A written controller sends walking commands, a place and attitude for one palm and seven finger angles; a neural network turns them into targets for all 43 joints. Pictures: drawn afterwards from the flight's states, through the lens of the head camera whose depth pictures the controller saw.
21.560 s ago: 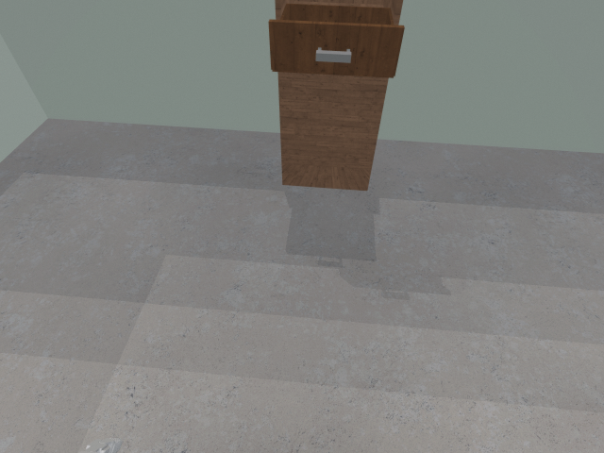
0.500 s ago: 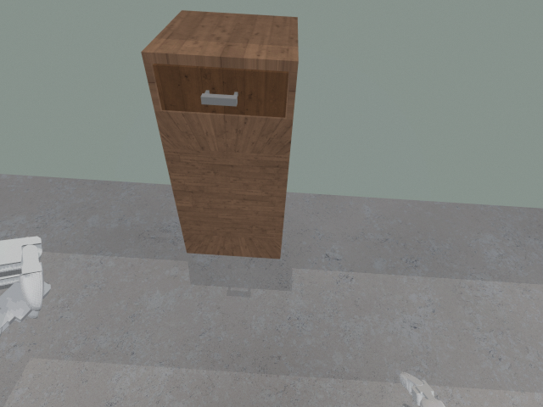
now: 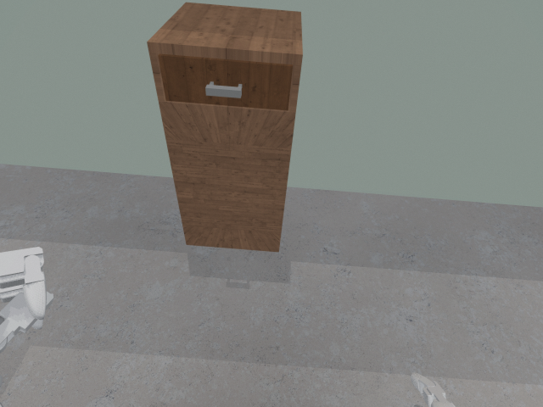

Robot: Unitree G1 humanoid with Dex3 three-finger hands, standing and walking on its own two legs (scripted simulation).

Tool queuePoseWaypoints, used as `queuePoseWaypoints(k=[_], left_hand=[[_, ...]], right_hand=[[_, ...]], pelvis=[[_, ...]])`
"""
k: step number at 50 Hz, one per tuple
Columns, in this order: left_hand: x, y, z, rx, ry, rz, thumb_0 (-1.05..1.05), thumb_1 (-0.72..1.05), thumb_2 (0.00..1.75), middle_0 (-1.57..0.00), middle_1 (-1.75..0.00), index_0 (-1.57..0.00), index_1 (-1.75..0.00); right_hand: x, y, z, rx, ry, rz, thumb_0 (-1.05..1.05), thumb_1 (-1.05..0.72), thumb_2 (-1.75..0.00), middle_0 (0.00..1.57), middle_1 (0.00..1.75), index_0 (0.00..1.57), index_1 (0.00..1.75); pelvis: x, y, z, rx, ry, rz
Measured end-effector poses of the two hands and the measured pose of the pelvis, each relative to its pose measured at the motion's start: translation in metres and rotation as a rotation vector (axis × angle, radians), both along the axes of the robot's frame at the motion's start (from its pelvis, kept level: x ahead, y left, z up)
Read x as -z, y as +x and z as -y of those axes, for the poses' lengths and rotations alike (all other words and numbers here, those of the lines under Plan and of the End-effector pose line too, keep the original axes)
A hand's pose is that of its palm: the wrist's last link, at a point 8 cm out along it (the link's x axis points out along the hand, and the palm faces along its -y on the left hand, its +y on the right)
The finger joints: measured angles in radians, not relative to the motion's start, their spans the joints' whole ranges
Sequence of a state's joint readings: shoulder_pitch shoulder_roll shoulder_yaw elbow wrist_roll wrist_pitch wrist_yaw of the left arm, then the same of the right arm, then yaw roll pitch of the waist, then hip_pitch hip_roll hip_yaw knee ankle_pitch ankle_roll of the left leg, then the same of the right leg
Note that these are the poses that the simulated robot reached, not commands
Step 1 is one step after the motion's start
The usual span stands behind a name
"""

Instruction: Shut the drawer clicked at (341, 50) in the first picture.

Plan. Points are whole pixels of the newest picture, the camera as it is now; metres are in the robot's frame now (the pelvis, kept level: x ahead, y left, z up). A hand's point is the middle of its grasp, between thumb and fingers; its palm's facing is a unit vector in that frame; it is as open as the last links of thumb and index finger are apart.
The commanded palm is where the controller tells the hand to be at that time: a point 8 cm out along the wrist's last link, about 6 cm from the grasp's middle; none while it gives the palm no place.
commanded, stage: let the arm hang, fingers relaxed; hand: left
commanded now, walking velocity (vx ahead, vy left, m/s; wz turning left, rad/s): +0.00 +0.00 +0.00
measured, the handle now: (224, 88) +0.95 +0.19 +0.04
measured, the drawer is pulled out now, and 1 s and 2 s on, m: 0.00 0.00 0.00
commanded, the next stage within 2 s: look to check the result in 1.12 s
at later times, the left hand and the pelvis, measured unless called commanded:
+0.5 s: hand out of the picture +0.02 +0.22 -0.16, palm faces +0.08 -0.96 -0.27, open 4.3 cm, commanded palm none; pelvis +0.01 +0.00 +0.00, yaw +4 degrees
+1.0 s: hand out of the picture +0.04 +0.19 -0.16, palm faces +0.08 -0.97 -0.22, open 7.3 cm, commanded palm none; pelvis +0.02 +0.00 +0.01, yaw +3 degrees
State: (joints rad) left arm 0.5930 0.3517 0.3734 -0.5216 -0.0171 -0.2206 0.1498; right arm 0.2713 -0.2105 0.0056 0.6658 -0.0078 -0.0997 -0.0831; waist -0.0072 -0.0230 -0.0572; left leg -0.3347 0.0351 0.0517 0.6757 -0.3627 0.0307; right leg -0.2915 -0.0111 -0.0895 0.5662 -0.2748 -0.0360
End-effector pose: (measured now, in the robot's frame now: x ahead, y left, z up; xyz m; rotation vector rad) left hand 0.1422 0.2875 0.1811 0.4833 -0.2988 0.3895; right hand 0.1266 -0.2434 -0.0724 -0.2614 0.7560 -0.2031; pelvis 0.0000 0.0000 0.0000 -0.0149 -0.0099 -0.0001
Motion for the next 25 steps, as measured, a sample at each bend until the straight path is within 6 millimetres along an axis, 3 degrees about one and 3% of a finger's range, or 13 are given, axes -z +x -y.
queuePoseWaypoints(k=[2,3,5,7,10,14,20,25], left_hand=[[0.014,0.008,-0.002,0.02,-0.009,-0.033,0.01,0.89,0.9,-1.4,-1.6,-1.41,-1.6],[0.034,0.017,-0.006,0.02,-0.039,-0.116,0.0,0.89,0.9,-1.4,-1.6,-1.41,-1.6],[0.09,0.033,-0.01,-0.011,-0.148,-0.362,0.0,0.89,0.9,-1.39,-1.59,-1.4,-1.59],[0.15,0.035,-0.004,-0.041,-0.262,-0.611,0.0,0.9,0.9,-1.36,-1.56,-1.37,-1.56],[0.224,0.013,0.024,-0.04,-0.386,-0.915,0.0,0.9,0.9,-1.29,-1.49,-1.3,-1.49],[0.296,-0.045,0.067,-0.013,-0.49,-1.221,0.01,0.9,0.9,-1.16,-1.36,-1.17,-1.37],[0.31,-0.096,0.039,-0.179,-0.524,-1.371,0.01,0.9,0.89,-0.95,-1.2,-0.96,-1.13],[0.307,-0.128,0.026,-0.256,-0.534,-1.495,0.01,0.9,0.9,-0.76,-0.96,-0.76,-0.92]], right_hand=[[0.003,0.008,-0.003,-0.025,-0.007,0.021,0.01,-0.9,-0.89,0.21,0.3,0.21,0.3],[0.007,0.01,-0.004,-0.048,0.007,0.001,0.01,-0.9,-0.89,0.2,0.3,0.21,0.3],[0.017,0.01,-0.007,-0.078,0.029,-0.058,0.01,-0.9,-0.89,0.2,0.3,0.2,0.3],[0.025,0.004,-0.01,-0.093,0.044,-0.113,0.01,-0.9,-0.89,0.2,0.3,0.2,0.3],[0.033,-0.01,-0.013,-0.098,0.066,-0.186,0.01,-0.9,-0.89,0.2,0.3,0.21,0.3],[0.049,-0.033,-0.006,-0.053,0.096,-0.288,0.01,-0.9,-0.89,0.21,0.3,0.21,0.3],[0.059,-0.083,-0.005,-0.008,0.096,-0.513,0.01,-0.9,-0.89,0.2,0.3,0.2,0.3],[0.06,-0.114,-0.013,0.02,0.113,-0.627,0.01,-0.9,-0.89,0.2,0.3,0.2,0.3]], pelvis=[[0.005,0.001,-0.006,-0.017,-0.008,-0.009],[0.006,0.001,-0.009,-0.03,-0.005,-0.014],[0.004,-0.001,-0.013,-0.059,-0.005,-0.022],[0.002,-0.002,-0.012,-0.079,-0.003,-0.022],[0.002,-0.003,-0.005,-0.071,0.015,-0.006],[0.01,-0.004,0.007,-0.057,0.039,0.015],[0.003,0.001,0.007,-0.083,0.001,0.006],[-0.005,0.007,0.001,-0.076,0.003,-0.001]])
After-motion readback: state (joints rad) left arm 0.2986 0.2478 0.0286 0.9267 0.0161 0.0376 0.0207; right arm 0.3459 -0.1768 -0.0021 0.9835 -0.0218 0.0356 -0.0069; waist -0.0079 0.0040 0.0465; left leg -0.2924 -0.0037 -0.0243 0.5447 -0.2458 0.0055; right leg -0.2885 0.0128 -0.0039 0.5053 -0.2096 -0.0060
